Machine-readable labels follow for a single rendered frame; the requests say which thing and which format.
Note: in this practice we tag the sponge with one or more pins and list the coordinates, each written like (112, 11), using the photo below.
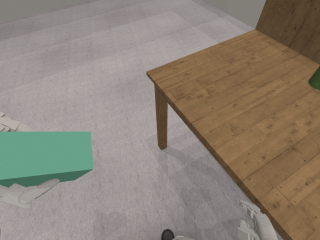
(29, 158)

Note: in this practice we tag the robot left hand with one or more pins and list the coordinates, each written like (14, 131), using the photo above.
(17, 194)

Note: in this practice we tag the robot right hand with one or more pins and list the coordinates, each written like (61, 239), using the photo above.
(260, 228)

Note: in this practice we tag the table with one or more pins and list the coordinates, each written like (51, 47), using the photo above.
(249, 102)

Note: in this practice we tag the right robot foot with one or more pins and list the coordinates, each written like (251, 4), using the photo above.
(167, 234)

